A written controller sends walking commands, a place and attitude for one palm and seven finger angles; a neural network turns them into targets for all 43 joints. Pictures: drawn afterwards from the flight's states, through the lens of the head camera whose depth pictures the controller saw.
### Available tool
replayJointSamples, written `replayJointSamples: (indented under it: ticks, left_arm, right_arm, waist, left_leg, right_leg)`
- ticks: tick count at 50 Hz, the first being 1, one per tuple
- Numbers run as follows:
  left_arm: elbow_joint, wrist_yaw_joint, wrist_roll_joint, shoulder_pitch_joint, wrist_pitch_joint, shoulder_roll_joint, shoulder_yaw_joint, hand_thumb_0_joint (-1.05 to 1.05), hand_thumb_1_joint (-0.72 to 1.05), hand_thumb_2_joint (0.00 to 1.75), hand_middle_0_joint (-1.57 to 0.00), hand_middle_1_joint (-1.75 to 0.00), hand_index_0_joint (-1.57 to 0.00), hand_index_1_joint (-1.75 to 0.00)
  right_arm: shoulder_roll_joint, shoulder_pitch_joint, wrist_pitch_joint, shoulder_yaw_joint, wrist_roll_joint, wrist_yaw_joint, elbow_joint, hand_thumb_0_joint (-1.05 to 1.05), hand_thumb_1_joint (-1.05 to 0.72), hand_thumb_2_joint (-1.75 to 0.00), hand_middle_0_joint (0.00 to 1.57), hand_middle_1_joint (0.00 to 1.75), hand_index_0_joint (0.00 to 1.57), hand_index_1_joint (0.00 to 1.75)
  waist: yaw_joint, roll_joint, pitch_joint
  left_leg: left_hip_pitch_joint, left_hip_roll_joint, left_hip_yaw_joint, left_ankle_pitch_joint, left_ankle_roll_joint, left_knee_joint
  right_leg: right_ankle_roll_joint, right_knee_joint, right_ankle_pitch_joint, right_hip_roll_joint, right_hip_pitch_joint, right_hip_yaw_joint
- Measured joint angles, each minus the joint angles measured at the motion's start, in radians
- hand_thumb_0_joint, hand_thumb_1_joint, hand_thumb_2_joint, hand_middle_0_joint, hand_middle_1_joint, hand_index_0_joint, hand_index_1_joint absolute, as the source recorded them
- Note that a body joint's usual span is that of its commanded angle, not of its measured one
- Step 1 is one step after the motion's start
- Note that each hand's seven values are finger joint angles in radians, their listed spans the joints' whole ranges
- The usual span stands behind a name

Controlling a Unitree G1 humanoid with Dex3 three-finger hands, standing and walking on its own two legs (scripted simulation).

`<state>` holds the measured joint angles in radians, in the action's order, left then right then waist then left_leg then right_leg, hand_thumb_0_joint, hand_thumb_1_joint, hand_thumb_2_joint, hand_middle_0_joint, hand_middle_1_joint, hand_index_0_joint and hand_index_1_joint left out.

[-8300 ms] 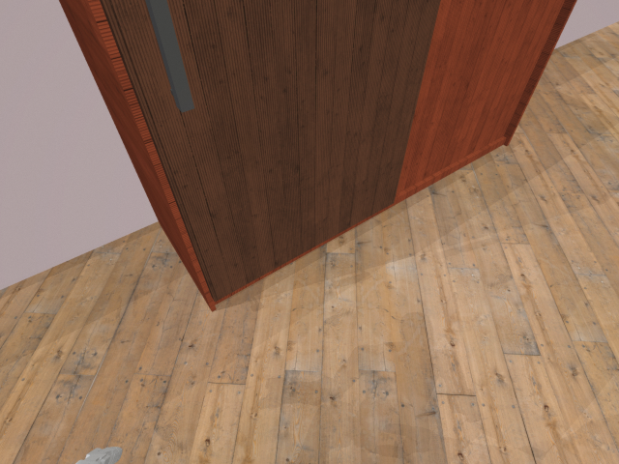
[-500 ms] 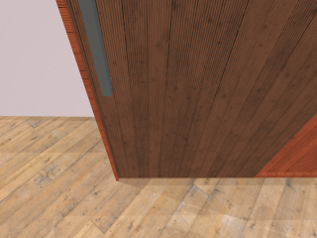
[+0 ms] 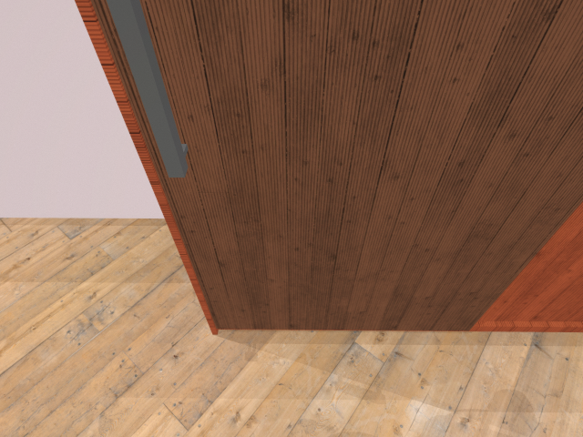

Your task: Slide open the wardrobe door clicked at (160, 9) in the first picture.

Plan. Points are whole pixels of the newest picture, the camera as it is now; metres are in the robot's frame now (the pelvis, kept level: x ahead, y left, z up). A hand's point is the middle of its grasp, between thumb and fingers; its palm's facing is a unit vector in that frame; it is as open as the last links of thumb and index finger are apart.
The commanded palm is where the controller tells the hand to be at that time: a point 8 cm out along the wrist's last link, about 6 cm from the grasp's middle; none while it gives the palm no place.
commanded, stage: come to a stop and stand still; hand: left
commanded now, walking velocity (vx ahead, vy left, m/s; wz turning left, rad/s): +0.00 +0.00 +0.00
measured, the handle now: (156, 80) +0.54 +0.24 +0.22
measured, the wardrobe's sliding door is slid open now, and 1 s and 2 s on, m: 0.00 0.00 0.00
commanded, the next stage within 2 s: look again from close up in 0.80 s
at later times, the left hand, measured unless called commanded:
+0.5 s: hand out of the picture +0.05 +0.29 -0.17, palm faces +0.03 -0.96 -0.29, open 7.4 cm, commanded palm none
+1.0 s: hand out of the picture -0.09 +0.22 -0.18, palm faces +0.04 -0.99 -0.15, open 7.4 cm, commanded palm none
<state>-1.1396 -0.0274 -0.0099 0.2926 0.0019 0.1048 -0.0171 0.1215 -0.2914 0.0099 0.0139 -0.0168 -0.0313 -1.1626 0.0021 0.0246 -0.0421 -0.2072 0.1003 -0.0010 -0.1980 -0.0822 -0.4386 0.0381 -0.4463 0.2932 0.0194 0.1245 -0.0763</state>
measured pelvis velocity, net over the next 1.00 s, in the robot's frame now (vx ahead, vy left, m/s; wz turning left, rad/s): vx -0.02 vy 0.06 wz -0.01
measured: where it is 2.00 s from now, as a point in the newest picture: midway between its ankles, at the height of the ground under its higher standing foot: outside the picture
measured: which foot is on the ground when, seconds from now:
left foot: down 0.00-1.00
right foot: down 0.00-1.00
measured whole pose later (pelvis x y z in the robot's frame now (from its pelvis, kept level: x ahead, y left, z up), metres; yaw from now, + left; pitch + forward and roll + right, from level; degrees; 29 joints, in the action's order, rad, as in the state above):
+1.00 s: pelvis -0.02 +0.06 -0.01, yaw +0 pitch -3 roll -1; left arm -1.06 -0.02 -0.03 0.47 -0.02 0.13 0.00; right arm 0.15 -0.38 0.02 0.01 -0.01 -0.01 -1.08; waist 0.00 -0.01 -0.01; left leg -0.28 0.03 -0.04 -0.23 0.01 -0.55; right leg -0.04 -0.52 0.29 -0.05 0.18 -0.02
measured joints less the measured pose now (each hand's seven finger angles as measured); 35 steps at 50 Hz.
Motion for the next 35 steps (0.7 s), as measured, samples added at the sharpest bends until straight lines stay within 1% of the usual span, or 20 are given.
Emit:
replayJointSamples:
  ticks: [5,8,11,12,15,18,24,26,29,32,35]
  left_arm:
    - [0.002,-0.001,-0.001,0.002,0.001,0.0,-0.002,0.01,0.91,0.9,-0.2,-0.3,-0.2,-0.3]
    - [0.043,0.003,-0.015,0.016,0.019,0.013,0.006,0.01,0.91,0.9,-0.2,-0.3,-0.2,-0.3]
    - [0.081,-0.001,-0.018,0.03,0.026,0.028,0.0,0.01,0.9,0.9,-0.2,-0.3,-0.2,-0.3]
    - [0.093,-0.003,-0.019,0.033,0.025,0.035,-0.002,0.01,0.9,0.9,-0.2,-0.3,-0.2,-0.3]
    - [0.128,-0.005,-0.021,0.029,0.013,0.067,-0.007,0.01,0.9,0.9,-0.2,-0.3,-0.2,-0.3]
    - [0.156,-0.004,-0.02,0.012,0.003,0.101,-0.008,0.01,0.9,0.9,-0.2,-0.3,-0.2,-0.3]
    - [0.196,0.004,-0.02,-0.035,-0.008,0.172,-0.009,0.01,0.9,0.9,-0.2,-0.3,-0.2,-0.3]
    - [0.202,0.006,-0.02,-0.044,-0.011,0.191,-0.01,0.01,0.9,0.9,-0.2,-0.3,-0.2,-0.3]
    - [0.204,0.007,-0.025,-0.033,-0.023,0.203,-0.011,0.01,0.9,0.9,-0.2,-0.3,-0.2,-0.3]
    - [0.201,0.015,-0.029,-0.004,-0.035,0.197,-0.011,0.01,0.91,0.9,-0.2,-0.3,-0.2,-0.3]
    - [0.192,0.024,-0.029,0.036,-0.04,0.176,-0.011,0.01,0.91,0.9,-0.2,-0.3,-0.2,-0.3]
  right_arm:
    - [-0.002,0.005,-0.005,0.0,0.0,-0.002,0.003,0.01,-0.9,-0.9,0.2,0.3,0.2,0.3]
    - [0.016,-0.008,-0.007,-0.003,-0.009,0.006,0.069,0.01,-0.91,-0.9,0.2,0.3,0.2,0.3]
    - [0.046,-0.022,-0.019,0.006,-0.01,-0.001,0.119,0.01,-0.91,-0.9,0.2,0.3,0.2,0.3]
    - [0.056,-0.02,-0.018,0.009,-0.009,-0.001,0.131,0.01,-0.91,-0.9,0.2,0.3,0.2,0.3]
    - [0.076,0.002,-0.015,0.017,-0.005,0.0,0.157,0.01,-0.91,-0.9,0.2,0.3,0.2,0.3]
    - [0.095,0.036,-0.019,0.019,-0.004,0.004,0.18,0.01,-0.91,-0.9,0.2,0.3,0.2,0.3]
    - [0.132,0.094,-0.021,0.013,-0.006,0.019,0.219,0.01,-0.9,-0.9,0.2,0.3,0.2,0.3]
    - [0.14,0.105,-0.019,0.01,-0.01,0.024,0.226,0.01,-0.9,-0.9,0.2,0.3,0.2,0.3]
    - [0.139,0.104,-0.005,0.007,-0.015,0.027,0.235,0.01,-0.9,-0.9,0.2,0.3,0.2,0.3]
    - [0.129,0.086,0.011,0.002,-0.019,0.027,0.237,0.01,-0.9,-0.9,0.2,0.3,0.2,0.3]
    - [0.115,0.058,0.024,-0.001,-0.02,0.027,0.222,0.01,-0.9,-0.9,0.2,0.3,0.2,0.3]
  waist:
    - [-0.003,-0.006,-0.001]
    - [0.007,-0.001,-0.006]
    - [0.005,0.003,0.015]
    - [0.004,0.001,0.021]
    - [-0.002,-0.017,0.033]
    - [-0.01,-0.028,0.038]
    - [-0.014,-0.034,0.044]
    - [-0.013,-0.036,0.05]
    - [-0.009,-0.033,0.067]
    - [-0.004,-0.023,0.075]
    - [-0.002,-0.01,0.072]
  left_leg:
    - [0.001,-0.005,-0.003,-0.004,0.004,0.002]
    - [-0.032,-0.009,0.007,-0.026,0.025,-0.047]
    - [-0.053,-0.024,0.008,-0.057,0.043,-0.1]
    - [-0.054,-0.029,0.006,-0.066,0.048,-0.113]
    - [-0.047,-0.044,-0.004,-0.08,0.044,-0.136]
    - [-0.045,-0.052,-0.019,-0.083,0.061,-0.149]
    - [-0.056,-0.066,-0.032,-0.059,0.09,-0.145]
    - [-0.059,-0.073,-0.036,-0.044,0.097,-0.129]
    - [-0.063,-0.079,-0.043,-0.022,0.103,-0.103]
    - [-0.069,-0.075,-0.045,-0.01,0.107,-0.089]
    - [-0.074,-0.065,-0.04,-0.014,0.103,-0.091]
  right_leg:
    - [-0.005,0.005,0.001,-0.005,-0.003,0.002]
    - [-0.01,-0.017,0.01,-0.009,0.014,-0.006]
    - [-0.021,-0.062,0.038,-0.025,0.028,-0.007]
    - [-0.026,-0.074,0.046,-0.031,0.028,-0.005]
    - [-0.042,-0.102,0.061,-0.049,0.027,0.005]
    - [-0.058,-0.109,0.056,-0.059,0.026,0.019]
    - [-0.079,-0.086,0.017,-0.073,0.032,0.032]
    - [-0.079,-0.075,0.002,-0.079,0.038,0.035]
    - [-0.064,-0.078,0.03,-0.081,0.055,0.046]
    - [-0.045,-0.077,0.061,-0.071,0.066,0.054]
    - [-0.042,-0.056,0.039,-0.06,0.06,0.05]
